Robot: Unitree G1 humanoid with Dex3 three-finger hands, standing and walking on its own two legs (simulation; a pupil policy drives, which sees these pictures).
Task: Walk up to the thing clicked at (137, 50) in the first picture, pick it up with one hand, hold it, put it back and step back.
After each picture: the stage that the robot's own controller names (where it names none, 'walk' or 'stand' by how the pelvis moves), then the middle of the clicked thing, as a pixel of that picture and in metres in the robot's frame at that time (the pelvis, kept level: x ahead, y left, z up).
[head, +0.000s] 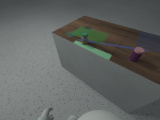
stand; (136, 54) +0.58 -0.35 +0.02
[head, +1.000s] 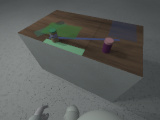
sink last; (107, 45) +0.59 -0.08 +0.06
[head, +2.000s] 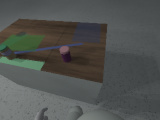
stand; (65, 54) +0.45 +0.23 +0.06
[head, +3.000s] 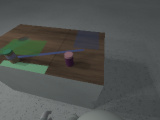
stand; (69, 59) +0.47 +0.20 +0.02
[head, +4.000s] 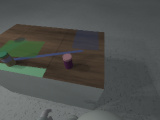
stand; (68, 61) +0.44 +0.20 +0.02
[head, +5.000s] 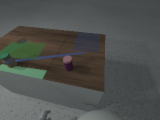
stand; (68, 63) +0.43 +0.19 +0.02
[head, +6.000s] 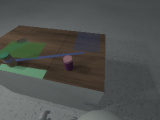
stand; (68, 63) +0.43 +0.19 +0.02
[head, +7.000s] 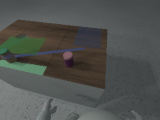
rise first; (68, 59) +0.44 +0.19 +0.02
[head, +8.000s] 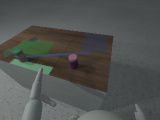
rise first; (73, 62) +0.44 +0.19 +0.03
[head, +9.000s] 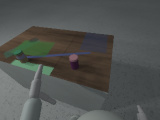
go down; (74, 62) +0.44 +0.18 +0.03
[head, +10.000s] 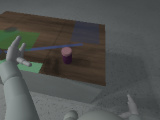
go down; (67, 56) +0.45 +0.16 +0.05
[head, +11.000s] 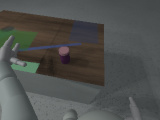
go down; (64, 55) +0.45 +0.18 +0.06
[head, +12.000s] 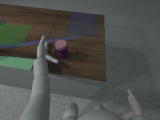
close in; (62, 50) +0.45 +0.18 +0.10
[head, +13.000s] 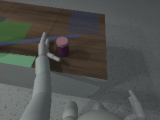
close in; (63, 47) +0.47 +0.17 +0.10
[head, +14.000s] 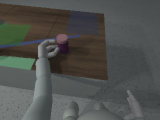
lift; (63, 44) +0.49 +0.17 +0.11
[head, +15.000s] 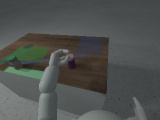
close; (70, 61) +0.46 +0.19 +0.06
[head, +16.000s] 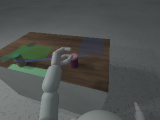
close; (74, 61) +0.48 +0.17 +0.05
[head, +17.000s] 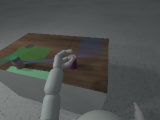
close; (72, 62) +0.47 +0.18 +0.04
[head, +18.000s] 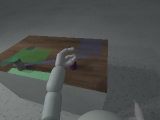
stand; (72, 62) +0.47 +0.18 +0.04
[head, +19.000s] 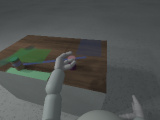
stand; (72, 63) +0.47 +0.18 +0.04
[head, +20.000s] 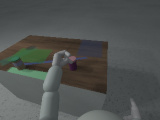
crouch; (72, 63) +0.47 +0.18 +0.04
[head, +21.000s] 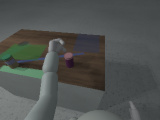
crouch; (69, 60) +0.48 +0.19 +0.03
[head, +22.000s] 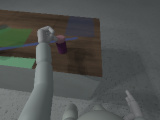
lower; (61, 44) +0.53 +0.19 +0.10
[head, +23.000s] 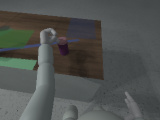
lower; (63, 46) +0.52 +0.18 +0.09
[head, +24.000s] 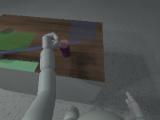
lower; (65, 48) +0.50 +0.18 +0.09
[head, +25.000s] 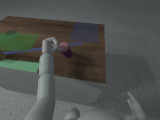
lower; (66, 50) +0.49 +0.18 +0.10
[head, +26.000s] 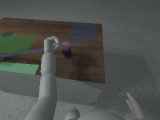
lower; (66, 50) +0.49 +0.17 +0.09
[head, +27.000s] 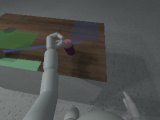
lower; (68, 47) +0.51 +0.16 +0.10
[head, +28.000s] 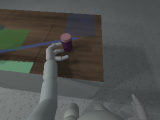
open; (67, 43) +0.53 +0.15 +0.09
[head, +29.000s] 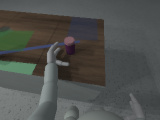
withdraw; (70, 46) +0.51 +0.14 +0.08
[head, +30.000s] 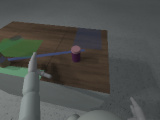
sink last; (76, 54) +0.49 +0.13 +0.07
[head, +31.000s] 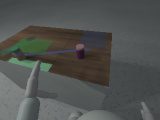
stand; (80, 51) +0.54 +0.15 +0.07
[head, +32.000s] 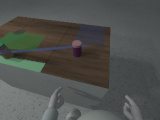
stand; (77, 49) +0.51 +0.14 +0.09
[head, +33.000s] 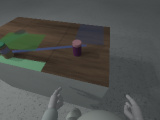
stand; (77, 48) +0.52 +0.14 +0.09
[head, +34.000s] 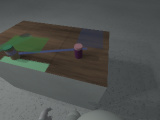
stand; (78, 51) +0.53 +0.14 +0.05
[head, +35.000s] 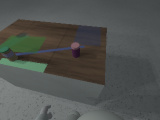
walk; (75, 50) +0.54 +0.15 +0.03
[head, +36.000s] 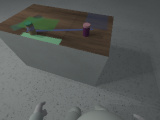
walk; (86, 29) +0.79 +0.10 +0.04
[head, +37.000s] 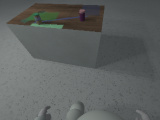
walk; (82, 15) +1.09 +0.20 +0.04
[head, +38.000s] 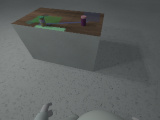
stand; (83, 20) +1.13 +0.15 +0.03
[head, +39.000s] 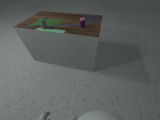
stand; (82, 22) +1.16 +0.16 +0.02
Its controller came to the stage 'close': yes
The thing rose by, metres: 0.01
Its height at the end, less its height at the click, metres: +0.00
